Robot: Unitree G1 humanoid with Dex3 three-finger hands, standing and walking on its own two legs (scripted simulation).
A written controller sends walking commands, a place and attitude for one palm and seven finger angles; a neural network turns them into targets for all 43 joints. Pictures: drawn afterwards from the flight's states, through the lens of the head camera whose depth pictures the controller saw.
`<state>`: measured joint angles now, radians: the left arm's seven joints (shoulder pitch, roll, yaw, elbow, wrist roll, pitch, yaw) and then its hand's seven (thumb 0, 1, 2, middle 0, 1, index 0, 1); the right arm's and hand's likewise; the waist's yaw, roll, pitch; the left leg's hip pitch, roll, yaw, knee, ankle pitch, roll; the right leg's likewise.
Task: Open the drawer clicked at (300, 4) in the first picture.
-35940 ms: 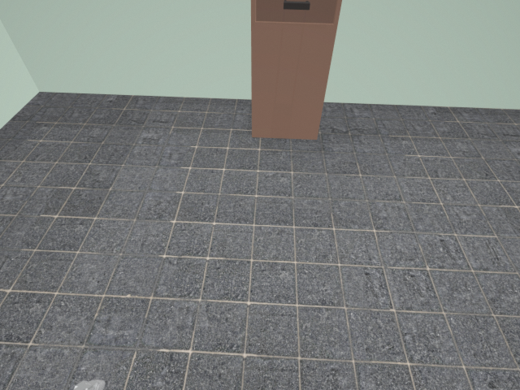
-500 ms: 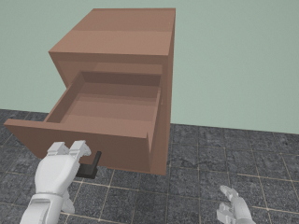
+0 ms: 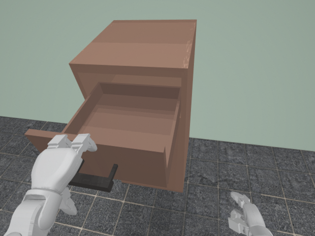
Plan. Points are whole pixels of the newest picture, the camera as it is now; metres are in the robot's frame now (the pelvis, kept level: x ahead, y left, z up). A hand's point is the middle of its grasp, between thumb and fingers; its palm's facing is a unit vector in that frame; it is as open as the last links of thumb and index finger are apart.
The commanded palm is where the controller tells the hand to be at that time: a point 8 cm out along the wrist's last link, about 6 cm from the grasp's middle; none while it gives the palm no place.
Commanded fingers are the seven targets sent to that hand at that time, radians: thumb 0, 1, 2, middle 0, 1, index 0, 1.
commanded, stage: lift the hand off the handle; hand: left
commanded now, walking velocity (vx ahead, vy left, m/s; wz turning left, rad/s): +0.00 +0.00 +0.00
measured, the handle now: (93, 173) +0.25 +0.22 +0.03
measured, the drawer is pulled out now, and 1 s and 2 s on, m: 0.30 0.30 0.30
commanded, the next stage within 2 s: draw the hand back to the body in 0.60 s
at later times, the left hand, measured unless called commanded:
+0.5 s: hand (61, 154) +0.22 +0.23 +0.17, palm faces +0.14 -0.07 -0.99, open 13.8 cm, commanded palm +0.18 +0.23 +0.23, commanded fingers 0.00 -0.50 0.30 -0.30 -1.20 -0.30 -1.20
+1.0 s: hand (54, 159) +0.21 +0.24 +0.17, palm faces +0.11 -0.07 -0.99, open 13.8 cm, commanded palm +0.17 +0.24 +0.23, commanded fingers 0.00 -0.50 0.30 -0.30 -1.20 -0.30 -1.20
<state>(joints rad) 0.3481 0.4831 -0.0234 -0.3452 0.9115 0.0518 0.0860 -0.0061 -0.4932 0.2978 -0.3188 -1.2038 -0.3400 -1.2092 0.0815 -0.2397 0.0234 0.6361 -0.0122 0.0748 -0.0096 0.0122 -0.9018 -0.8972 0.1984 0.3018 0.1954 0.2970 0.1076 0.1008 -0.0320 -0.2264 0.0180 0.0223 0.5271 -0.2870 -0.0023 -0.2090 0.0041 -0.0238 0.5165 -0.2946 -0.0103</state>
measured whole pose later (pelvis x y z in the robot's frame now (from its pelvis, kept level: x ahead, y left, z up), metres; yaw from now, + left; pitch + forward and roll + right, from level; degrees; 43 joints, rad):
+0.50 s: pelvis -0.01 +0.00 +0.01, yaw +0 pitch -3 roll +0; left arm 0.23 0.58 0.03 -0.46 0.81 0.12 -0.09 -0.01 -0.49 0.30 -0.32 -1.20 -0.32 -1.20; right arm 0.06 -0.26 0.05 0.63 0.02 0.09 0.00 0.01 -0.90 -0.90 0.20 0.30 0.19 0.30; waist 0.11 0.13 -0.01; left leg -0.15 0.01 0.02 0.44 -0.24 0.00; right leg -0.13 0.00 -0.03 0.43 -0.25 -0.01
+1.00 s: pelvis -0.01 +0.00 +0.00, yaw +1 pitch -3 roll +0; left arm 0.27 0.61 0.11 -0.45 0.75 0.08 -0.10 -0.01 -0.49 0.30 -0.32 -1.20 -0.32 -1.20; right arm 0.09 -0.27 0.05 0.63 0.02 0.06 0.01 0.01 -0.90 -0.90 0.20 0.30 0.19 0.30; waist 0.10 0.13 -0.01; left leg -0.18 0.02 0.01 0.47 -0.24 -0.01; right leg -0.16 0.01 -0.04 0.45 -0.25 -0.01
